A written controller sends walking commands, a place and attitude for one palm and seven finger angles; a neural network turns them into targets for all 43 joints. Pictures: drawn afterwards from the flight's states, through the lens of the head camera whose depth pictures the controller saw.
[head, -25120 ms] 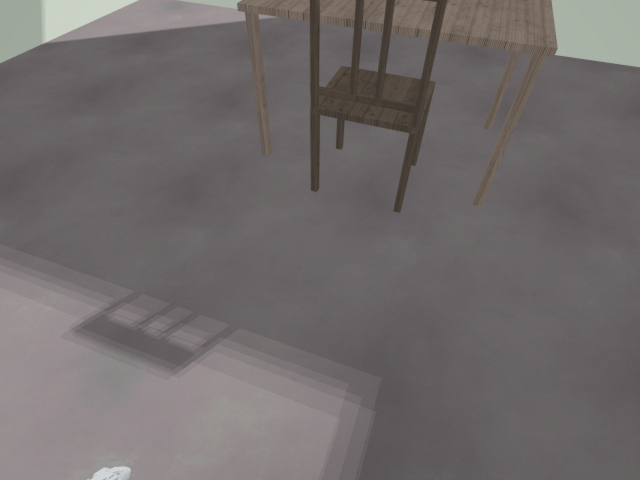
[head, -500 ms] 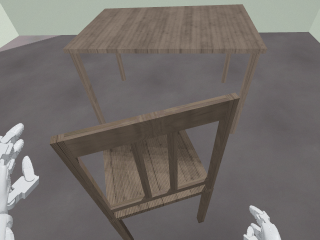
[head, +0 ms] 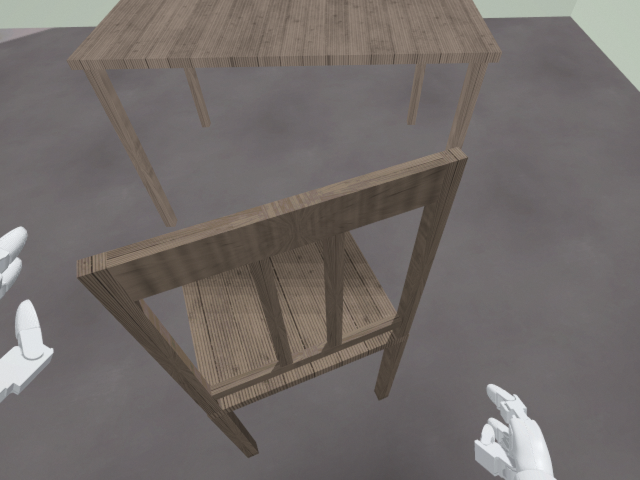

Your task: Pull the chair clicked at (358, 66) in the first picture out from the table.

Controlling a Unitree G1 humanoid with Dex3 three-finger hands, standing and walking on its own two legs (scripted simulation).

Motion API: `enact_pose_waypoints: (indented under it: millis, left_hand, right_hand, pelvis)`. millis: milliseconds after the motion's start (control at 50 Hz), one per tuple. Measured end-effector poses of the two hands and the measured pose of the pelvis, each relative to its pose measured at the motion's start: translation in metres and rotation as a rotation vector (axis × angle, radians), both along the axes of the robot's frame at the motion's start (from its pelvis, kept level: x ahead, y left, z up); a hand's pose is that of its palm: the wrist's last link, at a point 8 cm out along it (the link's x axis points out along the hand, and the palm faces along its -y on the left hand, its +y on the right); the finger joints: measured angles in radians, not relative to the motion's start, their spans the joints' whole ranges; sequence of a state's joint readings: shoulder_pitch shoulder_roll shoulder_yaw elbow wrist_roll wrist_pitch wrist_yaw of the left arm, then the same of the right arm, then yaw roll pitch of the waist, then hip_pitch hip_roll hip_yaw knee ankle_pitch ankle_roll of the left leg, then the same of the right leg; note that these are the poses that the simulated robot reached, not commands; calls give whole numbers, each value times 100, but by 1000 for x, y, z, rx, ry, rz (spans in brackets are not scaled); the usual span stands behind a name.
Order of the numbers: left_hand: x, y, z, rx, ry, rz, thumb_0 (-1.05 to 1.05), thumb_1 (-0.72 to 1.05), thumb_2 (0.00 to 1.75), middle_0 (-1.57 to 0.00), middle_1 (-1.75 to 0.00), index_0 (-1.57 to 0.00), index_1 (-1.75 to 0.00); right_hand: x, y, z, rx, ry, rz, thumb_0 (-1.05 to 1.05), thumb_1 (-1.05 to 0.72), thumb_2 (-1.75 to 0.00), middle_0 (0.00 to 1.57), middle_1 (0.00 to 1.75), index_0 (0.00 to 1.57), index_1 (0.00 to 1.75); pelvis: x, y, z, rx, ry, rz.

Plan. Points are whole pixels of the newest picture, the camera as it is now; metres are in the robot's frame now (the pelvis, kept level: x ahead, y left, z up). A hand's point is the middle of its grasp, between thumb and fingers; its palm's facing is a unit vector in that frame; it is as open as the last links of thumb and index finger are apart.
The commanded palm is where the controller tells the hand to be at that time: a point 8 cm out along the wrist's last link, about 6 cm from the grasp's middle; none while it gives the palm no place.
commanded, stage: step back with the hand held close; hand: left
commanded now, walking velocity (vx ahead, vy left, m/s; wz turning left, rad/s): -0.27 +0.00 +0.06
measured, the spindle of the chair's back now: (274, 319) +0.35 +0.10 -0.07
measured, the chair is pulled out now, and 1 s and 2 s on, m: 0.62 0.62 0.62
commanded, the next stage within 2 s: stop stepping back and stand still in 1.80 s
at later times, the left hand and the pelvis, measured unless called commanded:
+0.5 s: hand (5, 410) +0.15 +0.26 +0.16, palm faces +0.47 -0.71 -0.52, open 7.4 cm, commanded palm +0.09 +0.29 +0.18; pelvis -0.04 -0.01 -0.01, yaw +1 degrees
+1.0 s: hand out of the picture +0.14 +0.25 +0.17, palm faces +0.51 -0.68 -0.53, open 7.4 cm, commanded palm +0.07 +0.28 +0.18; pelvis -0.06 -0.02 -0.02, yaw +3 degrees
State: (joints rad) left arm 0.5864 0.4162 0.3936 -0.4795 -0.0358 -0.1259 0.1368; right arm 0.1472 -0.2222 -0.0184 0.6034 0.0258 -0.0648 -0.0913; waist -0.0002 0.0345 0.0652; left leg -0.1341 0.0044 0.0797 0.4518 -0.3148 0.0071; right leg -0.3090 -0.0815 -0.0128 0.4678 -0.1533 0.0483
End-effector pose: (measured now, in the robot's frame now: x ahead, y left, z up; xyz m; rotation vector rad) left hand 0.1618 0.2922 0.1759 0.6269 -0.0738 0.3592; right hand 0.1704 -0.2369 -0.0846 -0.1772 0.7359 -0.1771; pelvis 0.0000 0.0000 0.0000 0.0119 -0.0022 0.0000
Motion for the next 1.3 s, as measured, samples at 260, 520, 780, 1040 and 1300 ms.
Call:
enact_pose_waypoints:
  millis: [260, 520, 780, 1040, 1300]
  left_hand:
    - [-43, -1, 6, -19, -132, 80, 1, 89, 90, -21, -30, -22, -31]
    - [-56, -4, 8, 31, -139, 59, 1, 88, 90, -21, -30, -22, -31]
    - [-58, -9, 7, 58, -155, 31, 1, 88, 90, -21, -30, -22, -31]
    - [-72, -14, 13, 69, -235, 45, 1, 88, 90, -21, -30, -22, -31]
    - [-88, 0, 8, 96, -215, 29, 1, 88, 90, -21, -30, -22, -31]
  right_hand:
    - [-34, -1, -3, -20, -1, 38, 1, -91, -90, 20, 30, 20, 30]
    - [-62, -17, -5, -58, 27, 27, 1, -90, -90, 20, 30, 20, 30]
    - [-56, -20, -8, -67, 24, 34, 1, -91, -90, 20, 30, 20, 30]
    - [-54, -19, -12, -59, -8, 62, 1, -90, -90, 20, 30, 20, 30]
    - [-82, -18, -6, -88, 6, 41, 1, -90, -90, 20, 30, 20, 30]
  pelvis:
    - [-30, -11, -5, -1, -8, 13]
    - [-45, -15, -7, -5, 16, 28]
    - [-53, -17, -11, -3, 35, 36]
    - [-61, -24, -18, -2, 30, 44]
    - [-74, -21, -17, -18, 34, 52]
